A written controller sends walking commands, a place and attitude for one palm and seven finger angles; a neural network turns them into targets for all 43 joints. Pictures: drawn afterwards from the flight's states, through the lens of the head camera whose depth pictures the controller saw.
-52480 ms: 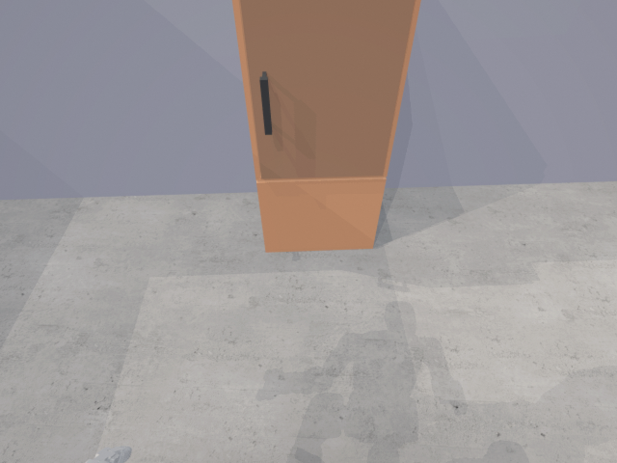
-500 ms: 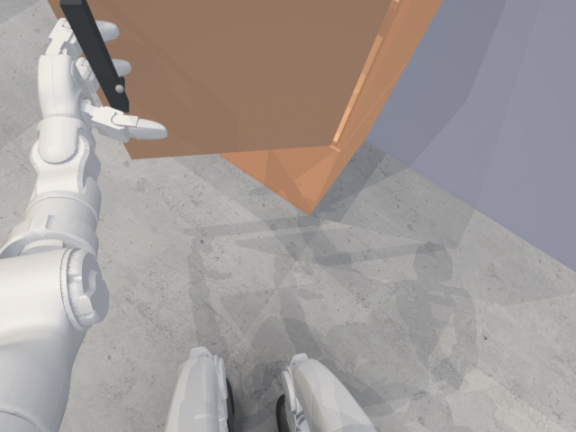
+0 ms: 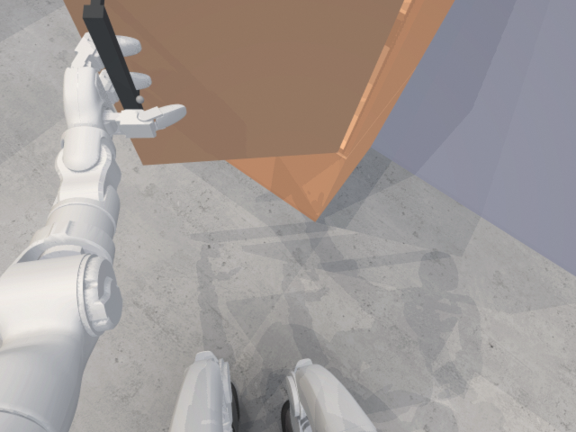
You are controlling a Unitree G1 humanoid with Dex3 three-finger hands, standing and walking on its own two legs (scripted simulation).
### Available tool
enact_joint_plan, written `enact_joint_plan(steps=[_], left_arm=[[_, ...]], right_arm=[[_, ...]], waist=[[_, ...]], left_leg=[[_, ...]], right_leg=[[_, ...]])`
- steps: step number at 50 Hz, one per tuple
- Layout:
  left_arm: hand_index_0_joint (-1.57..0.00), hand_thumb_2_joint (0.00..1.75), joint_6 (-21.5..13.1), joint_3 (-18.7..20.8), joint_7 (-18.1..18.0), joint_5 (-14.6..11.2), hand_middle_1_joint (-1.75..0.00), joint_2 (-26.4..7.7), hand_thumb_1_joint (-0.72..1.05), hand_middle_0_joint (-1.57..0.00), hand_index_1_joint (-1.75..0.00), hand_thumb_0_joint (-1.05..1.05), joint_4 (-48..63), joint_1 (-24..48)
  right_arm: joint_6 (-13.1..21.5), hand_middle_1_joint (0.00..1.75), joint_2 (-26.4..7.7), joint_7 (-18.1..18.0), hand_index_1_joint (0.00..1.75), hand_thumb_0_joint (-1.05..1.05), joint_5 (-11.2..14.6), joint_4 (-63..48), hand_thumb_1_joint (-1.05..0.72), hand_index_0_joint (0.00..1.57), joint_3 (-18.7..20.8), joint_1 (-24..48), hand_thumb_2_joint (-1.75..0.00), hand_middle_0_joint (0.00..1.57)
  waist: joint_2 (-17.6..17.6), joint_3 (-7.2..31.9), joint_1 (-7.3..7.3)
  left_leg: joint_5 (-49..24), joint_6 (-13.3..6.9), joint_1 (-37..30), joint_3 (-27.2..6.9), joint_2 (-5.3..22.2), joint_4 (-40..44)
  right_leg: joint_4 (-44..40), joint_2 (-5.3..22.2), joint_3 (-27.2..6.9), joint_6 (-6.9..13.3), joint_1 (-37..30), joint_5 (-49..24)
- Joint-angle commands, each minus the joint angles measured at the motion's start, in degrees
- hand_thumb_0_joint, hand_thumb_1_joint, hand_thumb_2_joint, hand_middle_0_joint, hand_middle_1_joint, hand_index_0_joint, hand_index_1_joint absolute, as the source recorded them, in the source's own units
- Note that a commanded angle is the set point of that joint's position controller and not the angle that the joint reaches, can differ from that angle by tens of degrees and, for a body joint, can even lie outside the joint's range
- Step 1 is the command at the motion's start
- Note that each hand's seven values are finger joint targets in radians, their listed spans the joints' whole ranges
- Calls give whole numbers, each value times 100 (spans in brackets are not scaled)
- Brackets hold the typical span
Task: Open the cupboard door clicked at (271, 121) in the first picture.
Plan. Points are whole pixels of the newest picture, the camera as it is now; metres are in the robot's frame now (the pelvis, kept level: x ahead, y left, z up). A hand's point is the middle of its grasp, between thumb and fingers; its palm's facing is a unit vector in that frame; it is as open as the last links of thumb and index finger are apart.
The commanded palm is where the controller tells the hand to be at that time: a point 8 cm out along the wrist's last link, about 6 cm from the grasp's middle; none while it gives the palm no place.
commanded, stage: close the thumb around the handle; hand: left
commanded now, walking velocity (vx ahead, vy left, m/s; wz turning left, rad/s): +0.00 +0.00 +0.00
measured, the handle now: (118, 60) +0.60 +0.17 +0.07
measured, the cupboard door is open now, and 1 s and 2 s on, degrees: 44 59 83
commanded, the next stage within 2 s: pull the door open along its arc in 0.38 s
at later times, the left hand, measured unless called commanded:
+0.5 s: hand (139, 99) +0.54 +0.15 +0.06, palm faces +0.05 -1.00 -0.01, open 5.7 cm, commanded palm +0.52 +0.18 +0.06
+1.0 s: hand (159, 162) +0.45 +0.12 +0.06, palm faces +0.07 -1.00 +0.05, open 6.0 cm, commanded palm +0.39 +0.17 +0.06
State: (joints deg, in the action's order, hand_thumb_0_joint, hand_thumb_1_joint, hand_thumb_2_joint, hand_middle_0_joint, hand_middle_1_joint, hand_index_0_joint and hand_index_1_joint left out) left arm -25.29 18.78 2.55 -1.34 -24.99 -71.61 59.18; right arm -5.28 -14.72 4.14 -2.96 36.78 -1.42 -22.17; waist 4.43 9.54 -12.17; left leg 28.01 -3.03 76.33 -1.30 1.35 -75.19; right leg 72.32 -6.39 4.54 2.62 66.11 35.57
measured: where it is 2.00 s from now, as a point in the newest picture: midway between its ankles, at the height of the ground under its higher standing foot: outside the picture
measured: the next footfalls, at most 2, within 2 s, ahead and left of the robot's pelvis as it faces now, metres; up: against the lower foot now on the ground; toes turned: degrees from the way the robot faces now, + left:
none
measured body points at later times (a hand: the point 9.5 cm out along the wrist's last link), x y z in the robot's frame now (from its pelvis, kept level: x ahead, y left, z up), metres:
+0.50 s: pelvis +0.00 +0.00 +0.00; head +0.16 +0.02 +0.42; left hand +0.54 +0.20 +0.07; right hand -0.02 -0.26 -0.11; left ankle +0.05 +0.09 -0.61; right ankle -0.02 -0.10 -0.61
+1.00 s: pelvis +0.02 +0.00 +0.03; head +0.13 +0.00 +0.47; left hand +0.44 +0.17 +0.06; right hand +0.08 -0.26 -0.09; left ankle +0.05 +0.09 -0.61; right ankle -0.02 -0.10 -0.61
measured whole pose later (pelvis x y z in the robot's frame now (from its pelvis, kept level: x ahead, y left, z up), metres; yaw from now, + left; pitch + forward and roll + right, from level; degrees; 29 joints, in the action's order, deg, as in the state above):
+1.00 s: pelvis +0.02 +0.00 +0.03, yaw +0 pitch +24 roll -2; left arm -26.3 10.4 -1.6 -7.6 -8.7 -43.3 28.2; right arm -7.5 -13.9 5.2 -1.1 32.0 0.5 -20.4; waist 3.0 11.9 -5.8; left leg 27.9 -2.7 64.0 1.7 1.1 -67.6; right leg 66.3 -5.9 1.0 2.7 55.5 35.0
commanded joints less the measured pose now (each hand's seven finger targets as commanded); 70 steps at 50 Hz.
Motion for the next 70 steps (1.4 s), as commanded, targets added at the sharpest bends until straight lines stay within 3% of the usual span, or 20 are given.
enact_joint_plan(steps=[1,4,9,12,14,17,22,25,27,32,35,46,47,48,50,51,56,61,65,70], left_arm=[[-37,71,-486,162,-10,-9,-130,-1200,45,-37,-130,0,1238,2668],[-38,78,-526,-68,23,-5,-132,-899,62,-38,-132,0,1332,2700],[-40,90,-447,160,33,-32,-135,-1229,90,-40,-135,0,1207,2665],[-40,90,-456,68,72,-16,-135,-1135,90,-40,-135,0,1241,2645],[-40,90,-409,27,71,-29,-135,-1109,90,-40,-135,0,1142,2695],[-40,90,-440,170,57,-21,-135,-1283,90,-40,-135,0,1222,2675],[-40,90,-447,129,75,-29,-135,-1211,90,-40,-135,0,1259,2597],[-40,90,-434,99,67,-11,-135,-1234,90,-40,-135,0,1284,2738],[-40,90,-462,137,71,-15,-135,-1191,90,-40,-135,0,1311,2438],[-40,90,-481,106,158,-147,-135,-978,90,-40,-135,0,1597,1690],[-40,90,-441,35,200,-271,-135,-756,90,-40,-135,0,1725,1074],[-40,90,-456,-564,149,-678,-135,426,90,-40,-135,0,3428,-2139],[-40,90,-444,282,-729,-1101,-135,628,90,-40,-135,0,3797,-2313],[-40,90,-386,-350,-1108,-910,-135,1142,90,-40,-135,0,3908,-2728],[-40,90,-326,-444,-1612,-781,-135,1375,90,-40,-135,0,4193,-3249],[-40,90,-385,-390,-1894,-623,-135,1257,90,-40,-135,0,4402,-3310],[-40,90,-484,-1002,-3086,363,-135,1827,90,-40,-135,0,4986,-3626],[-40,90,-324,-1534,-3621,641,-135,2520,90,-40,-135,0,5198,-3711],[-40,90,-178,-2084,-3635,714,-135,2992,90,-40,-135,0,5349,-4061],[-40,90,-112,-2476,-3576,718,-135,3279,90,-40,-135,0,5644,-4502]], right_arm=[[60,30,-1151,-99,30,0,-18,-113,-90,20,369,-1235,-90,20],[57,30,-1115,-78,30,0,-11,-118,-90,20,390,-1184,-90,20],[54,30,-1148,-116,30,0,2,-114,-90,20,367,-1211,-90,20],[54,30,-1135,-118,30,0,14,-115,-90,20,363,-1203,-90,20],[51,30,-1140,-125,30,0,6,-97,-90,20,354,-1201,-90,20],[62,30,-1155,-130,30,0,8,-117,-90,20,355,-1217,-90,20],[52,30,-1131,-121,30,0,13,-115,-90,20,358,-1216,-90,20],[42,30,-1137,-131,30,0,4,-110,-90,20,362,-1210,-90,20],[40,30,-1135,-118,30,0,17,-141,-90,20,371,-1207,-90,20],[15,30,-1094,-74,30,0,48,-257,-90,20,392,-1102,-90,20],[-21,30,-1056,-63,30,0,93,-367,-90,20,407,-1007,-90,20],[-98,30,-876,45,30,0,256,-934,-90,20,512,-478,-90,20],[-66,30,-716,19,30,0,202,-997,-90,20,475,-296,-90,20],[-39,30,-673,59,30,0,174,-1045,-90,20,452,-193,-90,20],[-47,30,-649,116,30,0,131,-1084,-90,20,459,-89,-90,20],[-51,30,-652,117,30,0,91,-1096,-90,20,468,-81,-90,20],[-71,30,-488,169,30,0,-94,-1136,-90,20,487,207,-90,20],[5,30,-339,61,30,0,-169,-1143,-90,20,454,611,-90,20],[119,30,-221,-26,30,0,-173,-1144,-90,20,397,880,-90,20],[324,30,-128,-100,30,0,-183,-1144,-90,20,349,1054,-90,20]], waist=[[619,3015,-182],[740,3074,-219],[619,3024,-194],[735,3100,-176],[665,2886,-256],[731,3035,-161],[730,3086,-159],[650,2985,-236],[800,3107,-91],[690,3308,127],[290,3147,198],[-222,2689,801],[-242,2673,1257],[-126,2469,1094],[-444,2220,1124],[-593,2224,1160],[-537,2230,1185],[-703,2271,1138],[-806,2139,1124],[-974,1978,1121]], left_leg=[[-2249,47,-3598,-605,88,531],[-2284,73,-3810,-632,100,533],[-2132,42,-3531,-566,88,531],[-2190,66,-3674,-598,102,542],[-2079,50,-3549,-591,107,536],[-2131,55,-3593,-592,96,548],[-2268,48,-3588,-534,83,498],[-2157,37,-3515,-554,99,507],[-2317,79,-3733,-567,97,557],[-2541,95,-3864,-494,74,647],[-2419,68,-3596,-373,28,730],[-2676,77,-3683,-68,-107,1155],[-2765,157,-3659,10,-101,1297],[-2749,198,-3698,8,-99,1322],[-2698,210,-3555,2,-84,1328],[-2702,202,-3470,-6,-94,1292],[-2548,196,-3350,-11,-126,1177],[-2144,198,-3297,-17,-167,1183],[-1852,195,-3334,11,-202,1282],[-1574,201,-3213,-6,-228,1337]], right_leg=[[-971,85,-299,-59,-126,-2164],[-982,92,-267,-63,24,-2120],[-1021,86,-313,-76,-190,-2122],[-989,94,-291,-64,-75,-2091],[-1026,90,-287,-75,-27,-2015],[-1002,88,-295,-60,-111,-2038],[-1001,88,-326,-74,-196,-2243],[-1024,86,-326,-85,-172,-2158],[-990,90,-295,-55,-149,-2204],[-997,82,-291,-59,-515,-2520],[-1097,90,-340,-97,-927,-2727],[-1315,168,-397,-141,-1859,-3740],[-1326,185,-306,-153,-2041,-3665],[-1328,180,-283,-161,-1913,-3598],[-1331,204,-254,-158,-1944,-3532],[-1284,210,-287,-155,-2020,-3605],[-1139,297,-369,-137,-2023,-3558],[-1294,359,-431,-141,-2187,-3334],[-1512,454,-512,-201,-2349,-3404],[-1702,595,-688,-291,-2557,-3592]])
